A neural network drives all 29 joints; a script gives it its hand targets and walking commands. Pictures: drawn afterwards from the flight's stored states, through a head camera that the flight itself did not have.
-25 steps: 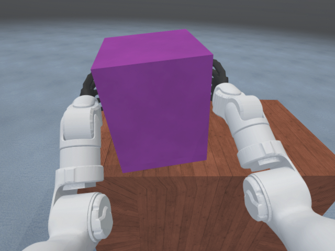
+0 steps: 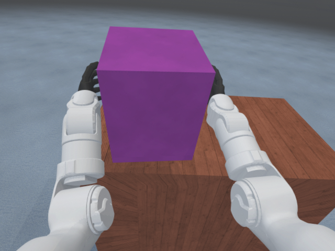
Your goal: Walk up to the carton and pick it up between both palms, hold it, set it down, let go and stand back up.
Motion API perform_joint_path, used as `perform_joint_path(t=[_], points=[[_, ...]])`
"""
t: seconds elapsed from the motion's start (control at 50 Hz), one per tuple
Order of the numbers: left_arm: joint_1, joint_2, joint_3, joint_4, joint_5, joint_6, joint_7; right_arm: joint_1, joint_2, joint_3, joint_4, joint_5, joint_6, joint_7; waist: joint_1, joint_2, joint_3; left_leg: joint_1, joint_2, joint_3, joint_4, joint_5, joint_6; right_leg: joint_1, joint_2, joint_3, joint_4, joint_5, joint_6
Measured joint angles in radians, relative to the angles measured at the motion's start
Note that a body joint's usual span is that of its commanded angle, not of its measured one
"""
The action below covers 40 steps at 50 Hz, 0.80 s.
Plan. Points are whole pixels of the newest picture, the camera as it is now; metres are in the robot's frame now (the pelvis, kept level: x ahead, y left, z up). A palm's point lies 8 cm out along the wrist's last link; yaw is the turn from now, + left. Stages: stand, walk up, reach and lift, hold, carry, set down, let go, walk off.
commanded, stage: set down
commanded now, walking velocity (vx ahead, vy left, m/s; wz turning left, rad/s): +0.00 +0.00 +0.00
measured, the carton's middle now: (152, 96) +0.42 +0.02 +0.23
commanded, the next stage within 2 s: none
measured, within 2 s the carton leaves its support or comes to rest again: neither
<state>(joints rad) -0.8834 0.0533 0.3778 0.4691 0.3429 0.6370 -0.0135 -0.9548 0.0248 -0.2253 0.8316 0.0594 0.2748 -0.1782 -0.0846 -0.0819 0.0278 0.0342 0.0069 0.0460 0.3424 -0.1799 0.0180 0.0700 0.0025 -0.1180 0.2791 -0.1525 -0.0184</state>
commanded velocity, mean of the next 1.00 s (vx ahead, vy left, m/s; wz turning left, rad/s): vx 0.00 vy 0.00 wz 0.00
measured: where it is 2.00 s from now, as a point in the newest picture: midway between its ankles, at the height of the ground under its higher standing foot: outside the picture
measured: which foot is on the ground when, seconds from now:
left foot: down 0.00-1.00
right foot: down 0.00-1.00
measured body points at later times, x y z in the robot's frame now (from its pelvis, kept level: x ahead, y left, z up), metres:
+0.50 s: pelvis +0.01 +0.00 +0.00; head -0.04 +0.04 +0.45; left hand +0.42 +0.14 +0.19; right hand +0.41 -0.15 +0.20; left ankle +0.02 +0.10 -0.75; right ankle +0.02 -0.10 -0.75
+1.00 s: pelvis +0.01 +0.00 +0.00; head -0.02 +0.03 +0.45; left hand +0.44 +0.14 +0.16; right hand +0.43 -0.15 +0.17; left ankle +0.02 +0.10 -0.75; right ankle +0.02 -0.10 -0.75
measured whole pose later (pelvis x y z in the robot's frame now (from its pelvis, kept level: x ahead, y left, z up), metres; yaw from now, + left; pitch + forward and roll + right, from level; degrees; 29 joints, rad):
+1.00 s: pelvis +0.01 +0.00 +0.00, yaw +0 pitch -3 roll -1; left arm -0.86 0.03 0.34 0.82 0.22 0.35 0.11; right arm -0.93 0.01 -0.41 1.04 -0.10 0.09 -0.10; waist -0.05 -0.05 -0.03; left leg -0.11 0.01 0.05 0.35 -0.18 0.01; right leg -0.08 0.01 -0.12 0.29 -0.15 -0.02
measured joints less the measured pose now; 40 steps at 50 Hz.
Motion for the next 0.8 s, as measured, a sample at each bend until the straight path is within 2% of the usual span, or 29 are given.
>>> perform_joint_path(t=[0.14, 0.3, 0.52, 0.8], points=[[0.046, -0.015, -0.036, -0.02, -0.011, -0.032, 0.026, 0.057, 0.0, 0.008, 0.004, -0.003, -0.074, 0.018, -0.003, -0.007, 0.023, -0.012, 0.004, -0.011, 0.022, -0.016, -0.003, 0.006, 0.005, -0.01, -0.01, -0.002, 0.001], [0.087, -0.029, -0.075, -0.013, -0.046, -0.055, 0.069, 0.089, -0.023, 0.029, 0.001, 0.016, -0.088, 0.032, -0.013, 0.004, 0.017, -0.047, 0.004, -0.013, 0.037, -0.024, -0.001, -0.021, 0.005, -0.012, -0.009, -0.002, 0.004], [0.051, -0.038, -0.047, 0.107, -0.065, -0.109, 0.092, 0.049, -0.037, -0.016, 0.068, -0.018, -0.085, 0.047, -0.002, 0.016, -0.009, -0.07, 0.0, 0.001, 0.012, -0.009, 0.003, -0.065, 0.0, 0.002, -0.002, 0.002, 0.005], [0.015, -0.028, -0.016, 0.281, -0.078, -0.228, 0.102, 0.007, -0.015, -0.157, 0.187, -0.138, -0.159, 0.071, 0.024, 0.021, -0.035, -0.099, 0.004, 0.002, -0.001, 0.0, -0.004, -0.098, 0.004, 0.003, -0.005, 0.004, -0.002]])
